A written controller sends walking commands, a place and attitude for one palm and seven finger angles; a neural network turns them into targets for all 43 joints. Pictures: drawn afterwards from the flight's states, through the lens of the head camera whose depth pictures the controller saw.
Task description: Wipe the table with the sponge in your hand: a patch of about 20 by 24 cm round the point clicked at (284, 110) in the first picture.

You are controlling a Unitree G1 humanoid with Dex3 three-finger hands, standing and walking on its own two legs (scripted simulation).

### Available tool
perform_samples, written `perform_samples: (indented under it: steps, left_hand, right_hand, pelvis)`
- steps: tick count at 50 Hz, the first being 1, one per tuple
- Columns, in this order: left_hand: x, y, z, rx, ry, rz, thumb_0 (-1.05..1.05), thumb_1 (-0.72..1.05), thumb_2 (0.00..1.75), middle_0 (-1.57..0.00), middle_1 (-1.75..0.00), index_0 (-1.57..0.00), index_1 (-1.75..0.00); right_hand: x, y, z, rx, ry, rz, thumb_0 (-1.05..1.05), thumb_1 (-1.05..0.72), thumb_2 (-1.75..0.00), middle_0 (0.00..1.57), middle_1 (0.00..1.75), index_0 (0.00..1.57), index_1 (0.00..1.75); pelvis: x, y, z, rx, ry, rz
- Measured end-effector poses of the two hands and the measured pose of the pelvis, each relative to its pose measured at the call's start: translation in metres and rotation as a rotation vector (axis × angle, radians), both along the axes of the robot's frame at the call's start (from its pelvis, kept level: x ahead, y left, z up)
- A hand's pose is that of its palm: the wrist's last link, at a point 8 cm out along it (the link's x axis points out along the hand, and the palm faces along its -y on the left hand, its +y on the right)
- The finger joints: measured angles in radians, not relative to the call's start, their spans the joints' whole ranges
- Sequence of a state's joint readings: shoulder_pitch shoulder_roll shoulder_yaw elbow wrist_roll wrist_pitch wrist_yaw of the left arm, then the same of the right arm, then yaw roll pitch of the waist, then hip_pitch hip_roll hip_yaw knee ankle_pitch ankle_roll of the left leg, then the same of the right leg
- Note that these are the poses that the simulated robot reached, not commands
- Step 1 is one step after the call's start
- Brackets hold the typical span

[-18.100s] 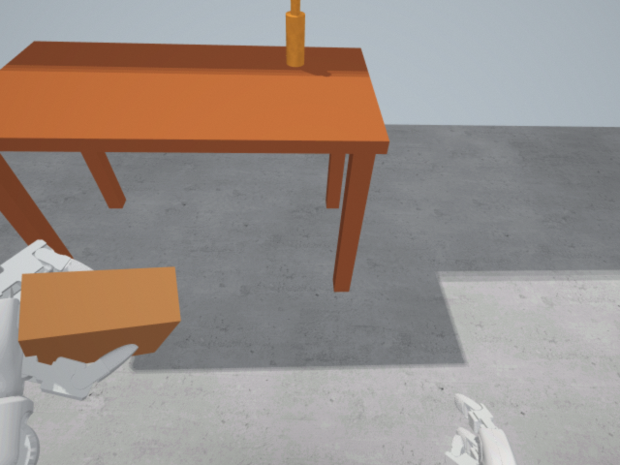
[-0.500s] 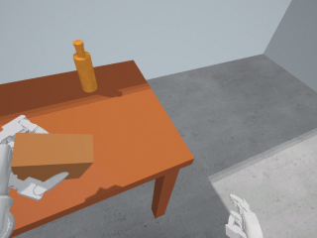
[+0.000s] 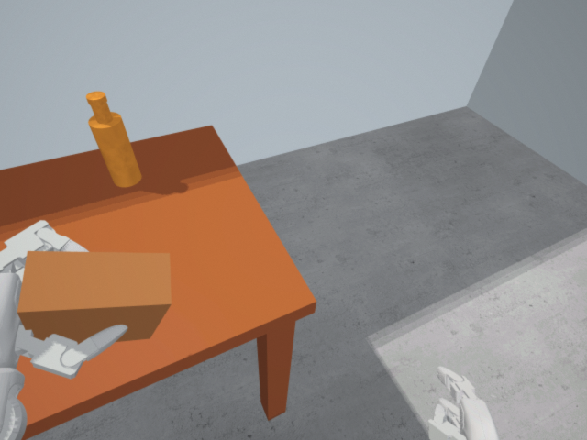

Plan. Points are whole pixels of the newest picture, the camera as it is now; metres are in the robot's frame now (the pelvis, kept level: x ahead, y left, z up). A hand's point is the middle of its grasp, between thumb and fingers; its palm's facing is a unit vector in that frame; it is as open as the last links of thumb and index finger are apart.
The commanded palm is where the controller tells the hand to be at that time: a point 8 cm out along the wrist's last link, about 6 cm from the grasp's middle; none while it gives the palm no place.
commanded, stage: shuffle to correct the standing spot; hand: left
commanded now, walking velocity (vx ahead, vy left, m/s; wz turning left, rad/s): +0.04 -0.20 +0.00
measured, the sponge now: (120, 302) +0.23 +0.20 +0.14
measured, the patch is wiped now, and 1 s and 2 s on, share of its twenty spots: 0.00 0.00 0.00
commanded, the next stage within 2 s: come to a stop and stand still in 0.06 s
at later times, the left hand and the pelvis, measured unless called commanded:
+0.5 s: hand (41, 286) +0.22 +0.26 +0.17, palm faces +0.38 -0.79 -0.48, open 9.6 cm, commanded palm +0.15 +0.27 +0.18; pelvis -0.01 -0.01 +0.00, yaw +0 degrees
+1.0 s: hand out of the picture +0.16 +0.32 +0.17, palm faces +0.41 -0.85 -0.34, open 9.7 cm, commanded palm +0.09 +0.35 +0.18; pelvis -0.07 +0.07 +0.00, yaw -1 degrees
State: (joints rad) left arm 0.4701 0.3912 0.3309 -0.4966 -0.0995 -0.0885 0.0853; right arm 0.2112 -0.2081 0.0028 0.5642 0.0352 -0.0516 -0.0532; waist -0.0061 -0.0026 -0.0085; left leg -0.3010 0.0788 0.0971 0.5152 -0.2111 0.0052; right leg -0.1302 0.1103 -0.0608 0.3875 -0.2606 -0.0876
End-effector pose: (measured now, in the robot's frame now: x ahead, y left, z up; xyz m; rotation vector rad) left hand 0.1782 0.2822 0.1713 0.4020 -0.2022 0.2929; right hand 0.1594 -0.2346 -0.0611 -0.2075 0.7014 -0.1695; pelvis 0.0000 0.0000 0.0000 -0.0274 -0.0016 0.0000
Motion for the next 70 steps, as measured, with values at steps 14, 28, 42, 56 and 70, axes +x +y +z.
perform_samples:
  steps: [14,28,42,56,70]
  left_hand:
    - [0.007,-0.016,-0.004,-0.013,0.011,0.007,-0.01,-0.45,1.03,-0.78,-1.37,-0.78,-1.37]
    - [0.001,0.041,0.023,0.133,-0.078,0.140,-0.01,-0.46,1.03,-0.78,-1.37,-0.78,-1.36]
    - [-0.057,0.053,-0.009,0.024,-0.092,0.021,-0.01,-0.46,1.03,-0.78,-1.36,-0.78,-1.36]
    - [-0.085,0.086,0.009,0.094,-0.107,-0.008,-0.01,-0.46,1.03,-0.78,-1.37,-0.78,-1.37]
    - [-0.162,0.130,-0.006,0.078,-0.266,0.081,-0.01,-0.46,1.03,-0.78,-1.37,-0.78,-1.36]
  right_hand:
    - [0.012,-0.012,-0.005,0.019,0.018,0.007,0.01,-0.91,-0.90,0.20,0.30,0.20,0.30]
    - [0.006,0.006,0.000,0.029,-0.044,0.089,0.01,-0.91,-0.90,0.20,0.30,0.20,0.30]
    - [-0.069,0.045,-0.001,-0.046,0.006,0.043,0.01,-0.91,-0.90,0.20,0.30,0.20,0.30]
    - [-0.087,0.104,0.006,0.018,-0.037,0.088,0.01,-0.90,-0.90,0.20,0.30,0.21,0.30]
    - [-0.110,0.123,-0.017,-0.069,-0.041,0.151,0.01,-0.90,-0.90,0.20,0.30,0.21,0.30]
  pelvis:
    - [0.009,-0.016,-0.002,0.006,-0.017,0.006]
    - [-0.021,-0.003,0.000,0.026,-0.031,-0.011]
    - [-0.052,0.042,-0.004,-0.017,-0.066,-0.019]
    - [-0.086,0.082,0.002,-0.028,-0.054,-0.003]
    - [-0.134,0.109,-0.039,-0.060,-0.111,0.064]
